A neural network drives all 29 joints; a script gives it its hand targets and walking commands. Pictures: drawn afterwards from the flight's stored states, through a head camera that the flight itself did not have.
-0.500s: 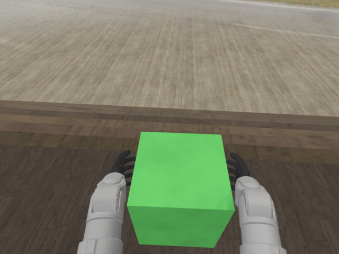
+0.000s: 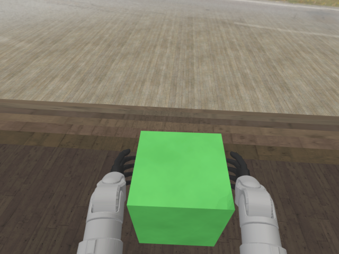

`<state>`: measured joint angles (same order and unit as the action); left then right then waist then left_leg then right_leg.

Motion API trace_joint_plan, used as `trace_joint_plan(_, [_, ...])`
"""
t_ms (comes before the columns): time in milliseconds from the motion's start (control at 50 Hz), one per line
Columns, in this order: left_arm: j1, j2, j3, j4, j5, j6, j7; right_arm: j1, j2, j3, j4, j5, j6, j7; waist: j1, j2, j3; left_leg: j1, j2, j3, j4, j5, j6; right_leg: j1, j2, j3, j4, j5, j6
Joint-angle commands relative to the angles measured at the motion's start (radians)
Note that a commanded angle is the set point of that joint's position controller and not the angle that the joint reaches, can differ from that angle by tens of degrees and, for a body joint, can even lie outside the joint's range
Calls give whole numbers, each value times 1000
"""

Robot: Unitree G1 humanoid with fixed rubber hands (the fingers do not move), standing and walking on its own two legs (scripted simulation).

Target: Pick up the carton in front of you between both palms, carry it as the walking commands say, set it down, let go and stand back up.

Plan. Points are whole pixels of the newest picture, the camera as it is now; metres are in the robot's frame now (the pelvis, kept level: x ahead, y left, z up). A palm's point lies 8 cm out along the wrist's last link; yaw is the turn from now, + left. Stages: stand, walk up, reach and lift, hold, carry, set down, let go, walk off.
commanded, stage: hold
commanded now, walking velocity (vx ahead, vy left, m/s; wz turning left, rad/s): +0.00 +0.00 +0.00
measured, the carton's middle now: (178, 190) +0.30 +0.00 -0.03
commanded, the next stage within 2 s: carry in 0.24 s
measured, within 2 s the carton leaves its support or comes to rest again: neither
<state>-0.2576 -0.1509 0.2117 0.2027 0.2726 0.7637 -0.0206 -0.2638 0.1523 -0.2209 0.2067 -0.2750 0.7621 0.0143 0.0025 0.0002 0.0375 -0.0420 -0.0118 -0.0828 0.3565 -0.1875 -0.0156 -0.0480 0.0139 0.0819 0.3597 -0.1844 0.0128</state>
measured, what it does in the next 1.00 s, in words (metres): walks ahead: right foot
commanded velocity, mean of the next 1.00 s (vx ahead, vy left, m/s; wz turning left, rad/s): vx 0.40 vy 0.00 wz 0.00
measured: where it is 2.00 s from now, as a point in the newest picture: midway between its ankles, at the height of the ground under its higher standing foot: (165, 220)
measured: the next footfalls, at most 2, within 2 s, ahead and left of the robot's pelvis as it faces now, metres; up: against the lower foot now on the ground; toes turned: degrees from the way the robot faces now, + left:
right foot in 0.70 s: +0.17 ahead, -0.09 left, +0.00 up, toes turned -8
left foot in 1.04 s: +0.48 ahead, +0.14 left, +0.00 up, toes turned +9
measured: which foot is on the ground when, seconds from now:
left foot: down 0.00-0.72, up 0.74-1.00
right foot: down 0.00-0.56, up 0.58-0.68, down 0.70-1.00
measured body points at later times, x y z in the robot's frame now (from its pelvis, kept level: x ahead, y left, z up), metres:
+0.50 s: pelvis +0.05 +0.01 -0.01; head +0.00 +0.01 +0.43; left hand +0.34 +0.16 +0.06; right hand +0.34 -0.14 +0.06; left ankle +0.01 +0.14 -0.74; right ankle +0.02 -0.13 -0.75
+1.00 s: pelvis +0.29 +0.03 -0.01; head +0.29 +0.03 +0.44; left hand +0.57 +0.20 +0.07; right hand +0.58 -0.11 +0.07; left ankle +0.41 +0.13 -0.73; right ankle +0.13 -0.08 -0.75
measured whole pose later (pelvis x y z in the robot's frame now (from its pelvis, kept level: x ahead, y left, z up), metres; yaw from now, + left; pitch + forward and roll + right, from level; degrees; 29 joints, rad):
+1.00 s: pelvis +0.29 +0.03 -0.01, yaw +1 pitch +5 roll +2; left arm -0.17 -0.13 0.11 -0.38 0.09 1.23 0.10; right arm -0.17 0.13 -0.12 -0.37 -0.09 1.22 -0.10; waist 0.03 -0.04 -0.12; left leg -0.55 0.04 0.20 0.56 -0.18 0.01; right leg 0.01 -0.08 -0.15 0.33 -0.42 0.03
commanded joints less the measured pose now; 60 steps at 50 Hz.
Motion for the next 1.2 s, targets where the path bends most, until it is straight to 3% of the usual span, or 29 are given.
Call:
trace_joint_plan(0, [-461, -888, -540, -66, -250, -34, -210, -448, 897, 542, -57, 252, -29, 215, 0, 1, -243, 44, -86, 18, -49, 167, 4, 51, 83, -17, -49, 166, -1])
trace_joint_plan(200, [-428, -877, -552, -98, -259, -31, -205, -416, 885, 557, -92, 259, -27, 210, -1, 0, -242, 49, -87, 15, -48, 193, 5, 52, 85, -15, -48, 190, 0])
trace_joint_plan(220, [-473, -885, -565, -89, -278, -27, -207, -457, 885, 569, -87, 281, -23, 210, 1, -3, -299, -56, 109, 33, 38, 78, 14, -45, -110, -27, 36, 75, -9])
trace_joint_plan(280, [-496, -894, -614, -142, -314, -17, -200, -487, 899, 620, -141, 312, -14, 205, 1, -2, -242, -204, 84, -18, -17, -505, 31, -191, -85, 19, -14, -504, -20])
trace_joint_plan(360, [-485, -878, -700, -240, -367, 39, -177, -483, 885, 708, -231, 367, 42, 186, 8, -26, -316, -213, 75, 25, 87, -316, 32, -183, -111, 39, 17, -356, -53])
trace_joint_plan(440, [-455, -815, -756, -325, -415, 154, -148, -476, 829, 767, -314, 432, 157, 167, 10, -115, -292, -326, 40, 97, 191, -319, 26, -187, -198, 177, -50, -472, -117])
trace_joint_plan(480, [-449, -789, -768, -366, -443, 218, -135, -477, 813, 786, -344, 472, 221, 160, 7, -120, -259, -281, 38, 127, 134, -256, 31, -231, -194, 142, -10, -375, -118])
trace_joint_plan(500, [-442, -784, -779, -393, -460, 247, -131, -463, 813, 795, -359, 489, 249, 157, 5, -65, -257, -201, 63, 93, 80, -234, 40, -292, -153, 62, 71, -295, -96])
trace_joint_plan(540, [-446, -804, -811, -443, -512, 305, -131, -383, 804, 792, -372, 501, 294, 146, -16, 242, -294, 76, 251, -204, 10, -28, 130, -570, -37, -152, 428, -177, -20])
trace_joint_plan(560, [-445, -814, -826, -469, -540, 328, -137, -347, 805, 790, -392, 503, 313, 137, -22, 295, -267, 154, 331, -320, -3, 174, 186, -712, -22, -200, 446, -321, -3])
trace_joint_plan(580, [-453, -833, -843, -493, -565, 345, -145, -350, 813, 797, -452, 509, 332, 128, -31, 235, -246, 196, 355, -343, 1, 325, 220, -771, -33, -192, 434, -409, -3])
trace_joint_plan(620, [-437, -859, -840, -535, -597, 369, -155, -385, 849, 815, -559, 530, 367, 119, -34, 145, -288, 197, 341, -237, 20, 373, 191, -676, -33, -210, 291, -343, -9])
trace_joint_plan(660, [-375, -876, -830, -573, -593, 388, -152, -375, 864, 827, -626, 551, 393, 123, -5, 131, -373, -8, 237, -7, 103, 257, 102, -264, 18, -280, 56, -102, -17])
trace_joint_plan(680, [-338, -874, -820, -590, -577, 395, -147, -337, 869, 835, -642, 561, 404, 129, 7, 77, -435, -205, 183, 103, 207, 226, 59, 66, -11, -238, 12, -24, -30])
trace_joint_plan(700, [-279, -861, -809, -588, -545, 399, -137, -351, 854, 842, -676, 576, 418, 140, 35, -141, -453, -421, 96, 217, 482, 87, 5, 233, -218, 111, -124, -204, -107])
trace_joint_plan(720, [-308, -865, -800, -585, -528, 404, -127, -422, 838, 857, -694, 595, 433, 147, 34, -325, -410, -727, 6, 222, 636, -277, -6, 388, -426, 414, -115, 78, -230])
trace_joint_plan(740, [-336, -865, -795, -617, -532, 416, -119, -433, 830, 861, -685, 606, 442, 153, 29, -214, -376, -808, 57, 141, 726, -358, 26, 379, -460, 408, -70, 259, -282])
trace_joint_plan(760, [-354, -857, -798, -635, -539, 428, -112, -421, 827, 851, -666, 616, 448, 158, 31, -121, -372, -837, 88, 129, 772, -355, 37, 376, -446, 329, -45, 354, -278])
trace_joint_plan(780, [-363, -852, -803, -650, -546, 437, -109, -404, 828, 845, -651, 621, 452, 158, 31, -56, -378, -841, 112, 118, 729, -315, 43, 369, -424, 259, -63, 296, -239])
trace_joint_plan(800, [-376, -850, -808, -662, -555, 444, -107, -390, 833, 837, -638, 620, 456, 157, 30, -41, -361, -824, 121, 128, 648, -278, 37, 342, -395, 189, -93, 266, -194])
trace_joint_plan(880, [-361, -834, -816, -638, -586, 466, -128, -320, 837, 809, -589, 568, 463, 133, 22, -122, -312, -649, 67, 228, 363, -95, 12, 203, -283, -65, -121, 310, -137])
trace_joint_plan(940, [-353, -823, -817, -622, -593, 473, -144, -310, 835, 795, -587, 539, 466, 121, 18, -179, -273, -423, 6, 334, 188, 35, 25, 51, -249, -179, -94, 396, -101])
trace_joint_plan(1000, [-360, -817, -816, -633, -590, 477, -153, -300, 839, 790, -580, 530, 466, 124, -10, -127, -364, -14, -40, 405, 131, 60, 56, -114, -192, -299, 214, 493, -42])
trace_joint_plan(1020, [-360, -804, -813, -628, -581, 476, -156, -303, 840, 788, -583, 529, 466, 126, -29, -73, -412, 168, 69, 266, 120, -29, 62, -256, -167, -287, 396, 281, -15])
trace_joint_plan(1040, [-379, -805, -816, -639, -584, 481, -159, -297, 825, 781, -575, 519, 464, 127, -28, 180, -454, 241, 379, -262, -71, -301, 158, -445, -64, -279, 695, -28, 27])
trace_joint_plan(1060, [-396, -817, -826, -630, -588, 482, -159, -314, 842, 789, -560, 521, 462, 131, -20, 251, -443, 285, 490, -478, -159, -160, 257, -611, -12, -162, 890, -287, 14])
trace_joint_plan(1080, [-401, -840, -829, -626, -585, 475, -161, -319, 871, 799, -576, 538, 456, 133, -20, 175, -425, 241, 474, -378, -119, 54, 256, -636, -77, -96, 962, -283, -11])
trace_joint_plan(1120, [-417, -890, -837, -622, -583, 452, -164, -372, 929, 827, -608, 559, 437, 139, -22, 23, -409, 133, 401, -138, -53, 383, 210, -613, -132, -89, 921, -228, -32])
trace_joint_plan(1180, [-383, -937, -849, -623, -570, 416, -150, -388, 957, 858, -642, 592, 410, 150, -12, 87, -427, 82, 317, 70, -41, 537, 147, -526, -116, -139, 684, -171, -25])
